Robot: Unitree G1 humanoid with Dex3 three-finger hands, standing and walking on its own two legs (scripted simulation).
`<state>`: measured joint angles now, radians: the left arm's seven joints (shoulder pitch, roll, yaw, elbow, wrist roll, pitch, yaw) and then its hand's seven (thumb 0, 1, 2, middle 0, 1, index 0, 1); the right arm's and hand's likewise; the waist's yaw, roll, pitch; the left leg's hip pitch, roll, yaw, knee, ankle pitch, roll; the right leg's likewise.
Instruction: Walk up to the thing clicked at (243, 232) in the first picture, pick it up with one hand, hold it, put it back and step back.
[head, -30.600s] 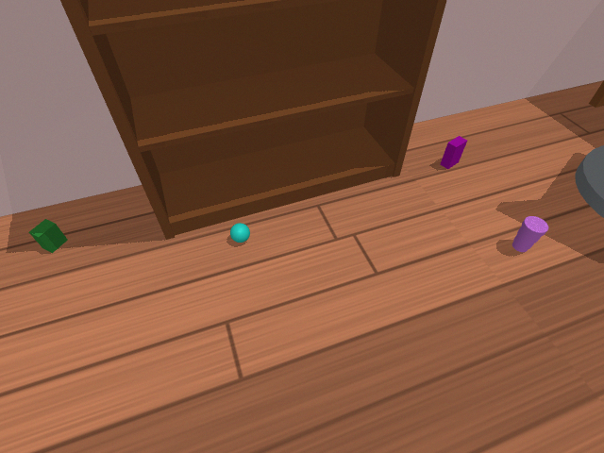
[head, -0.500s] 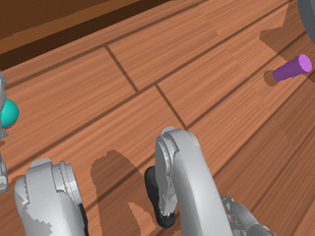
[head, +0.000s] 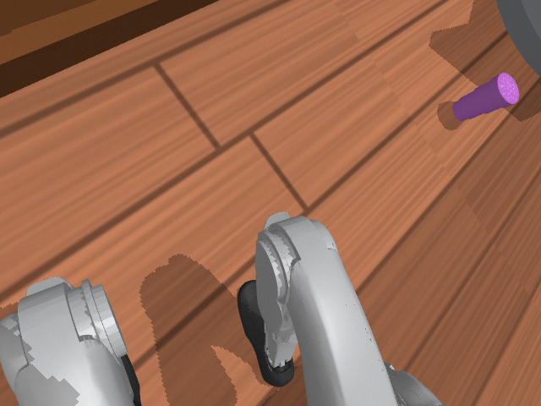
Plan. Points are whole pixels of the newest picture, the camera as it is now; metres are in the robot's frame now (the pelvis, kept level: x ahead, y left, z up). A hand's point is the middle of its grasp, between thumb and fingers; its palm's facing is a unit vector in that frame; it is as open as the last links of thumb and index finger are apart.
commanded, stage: rest palm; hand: left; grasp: from above
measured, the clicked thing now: out of the picture +0.45 +0.32 -0.26
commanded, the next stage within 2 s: close in 0.36 s
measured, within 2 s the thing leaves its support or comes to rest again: neither
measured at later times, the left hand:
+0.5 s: hand out of the picture +0.43 +0.31 -0.24, palm faces -0.45 -0.17 -0.88, open 13.9 cm
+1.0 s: hand out of the picture +0.43 +0.31 -0.24, palm faces -0.44 -0.17 -0.88, open 11.7 cm
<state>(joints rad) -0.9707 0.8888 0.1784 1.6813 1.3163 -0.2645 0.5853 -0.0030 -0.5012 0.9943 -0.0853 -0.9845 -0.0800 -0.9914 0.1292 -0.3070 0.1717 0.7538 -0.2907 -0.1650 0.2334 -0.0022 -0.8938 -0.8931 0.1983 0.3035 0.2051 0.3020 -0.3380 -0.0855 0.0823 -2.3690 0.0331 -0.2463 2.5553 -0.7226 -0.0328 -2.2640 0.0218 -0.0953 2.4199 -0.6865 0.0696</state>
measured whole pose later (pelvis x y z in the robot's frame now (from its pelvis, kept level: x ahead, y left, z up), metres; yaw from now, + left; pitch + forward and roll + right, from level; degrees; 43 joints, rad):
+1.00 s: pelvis +0.00 +0.01 +0.00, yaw -2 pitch +27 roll -14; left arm -1.02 0.95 0.15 1.77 1.29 -0.22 0.64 0.00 -0.13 0.71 -0.32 -0.89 -0.36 -0.85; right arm 0.09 -0.33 0.24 0.73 -0.31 -0.25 0.29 0.00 -0.90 -0.89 0.20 0.30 0.20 0.30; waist -0.37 -0.11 0.13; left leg -2.36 0.03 -0.28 2.58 -0.73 -0.02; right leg -2.23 0.03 -0.12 2.40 -0.68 0.08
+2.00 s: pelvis -0.01 +0.01 +0.00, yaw -2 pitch +27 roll -14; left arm -1.04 0.97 0.12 1.78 1.27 -0.22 0.63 -0.01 0.01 0.47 -0.59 -0.67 -0.68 -0.62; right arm 0.09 -0.34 0.28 0.70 -0.31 -0.26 0.28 0.00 -0.90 -0.90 0.20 0.30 0.20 0.30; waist -0.38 -0.12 0.15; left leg -2.35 0.03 -0.29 2.57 -0.72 -0.02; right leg -2.22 0.04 -0.13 2.39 -0.67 0.09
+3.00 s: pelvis -0.02 +0.00 +0.04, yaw +4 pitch +32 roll -8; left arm -0.97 0.75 0.06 1.41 1.22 -0.19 0.30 -0.02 -0.07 0.56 -0.64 -0.63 -0.72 -0.62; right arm 0.17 -0.29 0.08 0.72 -0.14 -0.05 0.16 0.00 -0.92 -0.90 0.20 0.30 0.20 0.30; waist -0.25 0.01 -0.05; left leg -2.31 0.02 -0.17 2.39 -0.65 -0.02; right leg -2.22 -0.01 -0.05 2.30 -0.64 0.05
